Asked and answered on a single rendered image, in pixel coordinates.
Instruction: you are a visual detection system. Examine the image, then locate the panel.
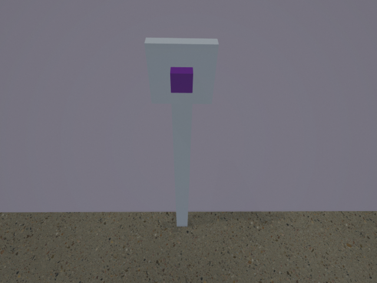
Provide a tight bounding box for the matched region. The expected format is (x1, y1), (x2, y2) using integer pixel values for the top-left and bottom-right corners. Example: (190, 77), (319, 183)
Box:
(144, 38), (219, 226)

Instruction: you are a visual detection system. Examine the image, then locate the button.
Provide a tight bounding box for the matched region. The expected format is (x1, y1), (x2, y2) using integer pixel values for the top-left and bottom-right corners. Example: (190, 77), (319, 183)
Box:
(170, 67), (193, 93)

